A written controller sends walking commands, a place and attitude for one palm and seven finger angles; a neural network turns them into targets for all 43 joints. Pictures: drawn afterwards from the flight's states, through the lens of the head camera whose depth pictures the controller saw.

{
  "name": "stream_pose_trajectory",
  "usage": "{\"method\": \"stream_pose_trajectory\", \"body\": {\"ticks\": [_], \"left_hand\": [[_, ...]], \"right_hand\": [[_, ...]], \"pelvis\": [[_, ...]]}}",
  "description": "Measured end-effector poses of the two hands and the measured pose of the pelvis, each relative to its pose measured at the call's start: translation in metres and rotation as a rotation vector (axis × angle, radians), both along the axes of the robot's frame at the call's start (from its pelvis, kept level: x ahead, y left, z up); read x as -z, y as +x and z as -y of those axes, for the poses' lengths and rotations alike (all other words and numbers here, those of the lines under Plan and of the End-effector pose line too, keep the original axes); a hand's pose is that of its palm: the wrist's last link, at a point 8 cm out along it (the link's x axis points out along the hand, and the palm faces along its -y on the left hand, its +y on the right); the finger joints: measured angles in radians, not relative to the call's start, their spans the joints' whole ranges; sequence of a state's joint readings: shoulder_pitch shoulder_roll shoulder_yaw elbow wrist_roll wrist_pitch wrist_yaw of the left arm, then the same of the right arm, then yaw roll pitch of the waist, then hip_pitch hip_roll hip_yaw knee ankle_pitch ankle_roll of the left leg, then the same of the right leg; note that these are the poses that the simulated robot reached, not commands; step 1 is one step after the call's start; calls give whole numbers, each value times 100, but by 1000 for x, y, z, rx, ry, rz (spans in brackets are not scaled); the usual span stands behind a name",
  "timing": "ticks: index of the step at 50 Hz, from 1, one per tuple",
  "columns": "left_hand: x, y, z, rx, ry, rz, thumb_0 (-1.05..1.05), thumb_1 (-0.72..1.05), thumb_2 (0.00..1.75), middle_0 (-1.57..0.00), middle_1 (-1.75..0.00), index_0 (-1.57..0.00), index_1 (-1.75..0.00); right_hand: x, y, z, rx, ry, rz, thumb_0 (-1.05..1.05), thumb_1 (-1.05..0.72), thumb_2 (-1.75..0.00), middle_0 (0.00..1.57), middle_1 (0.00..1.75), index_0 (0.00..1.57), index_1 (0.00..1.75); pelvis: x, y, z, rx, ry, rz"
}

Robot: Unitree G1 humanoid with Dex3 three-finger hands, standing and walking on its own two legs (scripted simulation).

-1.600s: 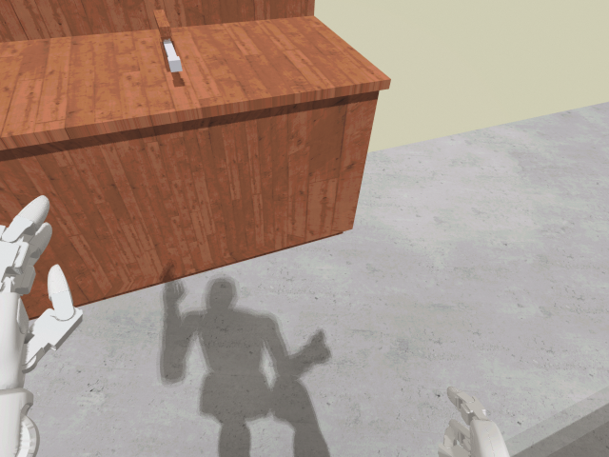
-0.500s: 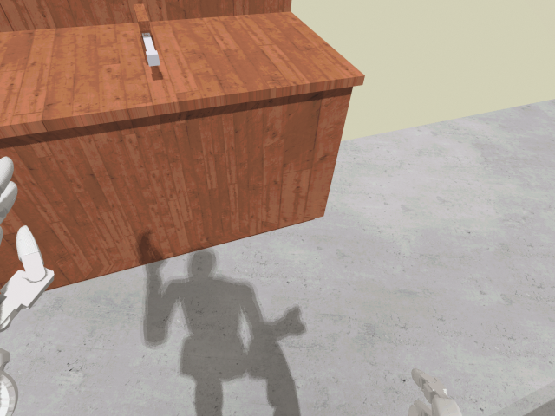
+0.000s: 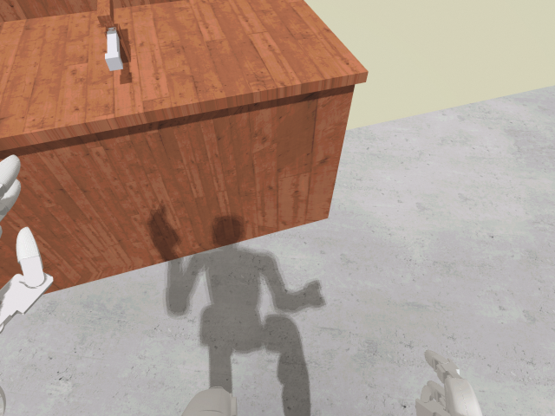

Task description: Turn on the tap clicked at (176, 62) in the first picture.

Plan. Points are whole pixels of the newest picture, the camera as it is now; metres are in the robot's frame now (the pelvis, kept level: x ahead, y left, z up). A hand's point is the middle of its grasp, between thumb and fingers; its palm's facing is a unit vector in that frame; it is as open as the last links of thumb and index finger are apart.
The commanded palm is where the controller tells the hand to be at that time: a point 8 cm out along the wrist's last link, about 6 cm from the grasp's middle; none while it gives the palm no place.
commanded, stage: take the last steps up to it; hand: left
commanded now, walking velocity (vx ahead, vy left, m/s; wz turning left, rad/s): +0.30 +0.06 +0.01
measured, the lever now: (114, 61) +0.78 +0.40 +0.08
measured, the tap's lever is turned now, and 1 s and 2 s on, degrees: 0 0 0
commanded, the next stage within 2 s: come to a stop and stand still in 1.18 s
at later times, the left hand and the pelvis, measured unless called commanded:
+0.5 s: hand (115, 174) +0.35 +0.21 +0.18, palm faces +0.42 -0.77 -0.49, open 7.4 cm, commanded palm +0.30 +0.26 +0.18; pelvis +0.14 -0.03 -0.01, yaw +0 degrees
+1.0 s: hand (140, 100) +0.50 +0.23 +0.18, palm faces +0.42 -0.83 -0.37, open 7.4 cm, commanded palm +0.43 +0.26 +0.18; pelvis +0.27 -0.02 -0.01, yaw +0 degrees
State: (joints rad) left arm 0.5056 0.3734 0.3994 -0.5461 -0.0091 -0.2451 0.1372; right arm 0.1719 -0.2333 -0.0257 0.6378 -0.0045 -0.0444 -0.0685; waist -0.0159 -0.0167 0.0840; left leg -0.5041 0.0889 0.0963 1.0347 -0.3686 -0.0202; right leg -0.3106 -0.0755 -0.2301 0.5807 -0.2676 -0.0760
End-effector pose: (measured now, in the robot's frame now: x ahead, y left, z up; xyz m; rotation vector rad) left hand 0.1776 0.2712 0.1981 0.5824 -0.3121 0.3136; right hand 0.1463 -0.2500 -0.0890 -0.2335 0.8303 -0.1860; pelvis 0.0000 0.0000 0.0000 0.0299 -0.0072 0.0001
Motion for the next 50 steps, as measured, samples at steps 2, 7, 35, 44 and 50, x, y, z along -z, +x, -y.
{"method": "stream_pose_trajectory", "body": {"ticks": [2, 7, 35, 44, 50], "left_hand": [[-3, 5, -3, -19, -11, 15, 1, 88, 90, -22, -30, -22, -30], [1, 24, -16, -65, -79, 80, 1, 88, 90, -22, -30, -22, -30], [5, 182, 37, -56, -36, -44, 1, 88, 90, -22, -30, -22, -30], [3, 238, 16, -17, -55, 91, 1, 88, 90, -22, -30, -22, -30], [7, 283, 6, -1, -84, 112, 1, 88, 90, -21, -30, -22, -30]], "right_hand": [[-8, 13, 3, -13, -21, 13, 1, -90, -90, 20, 30, 20, 30], [-20, 50, -3, -42, -58, 59, 1, -90, -90, 20, 30, 20, 30], [8, 181, 36, -16, 30, -41, 1, -90, -90, 20, 30, 20, 30], [-16, 244, 38, 5, -70, 71, 1, -90, -90, 20, 30, 20, 30], [-18, 282, 0, 9, 25, 140, 1, -90, -90, 20, 30, 20, 30]], "pelvis": [[-3, 11, 1, -5, 5, -6], [-1, 41, -4, -6, -6, -1], [-6, 187, 39, -20, 4, -11], [5, 245, 20, 6, -13, 4], [6, 268, 17, 7, -12, 8]]}}
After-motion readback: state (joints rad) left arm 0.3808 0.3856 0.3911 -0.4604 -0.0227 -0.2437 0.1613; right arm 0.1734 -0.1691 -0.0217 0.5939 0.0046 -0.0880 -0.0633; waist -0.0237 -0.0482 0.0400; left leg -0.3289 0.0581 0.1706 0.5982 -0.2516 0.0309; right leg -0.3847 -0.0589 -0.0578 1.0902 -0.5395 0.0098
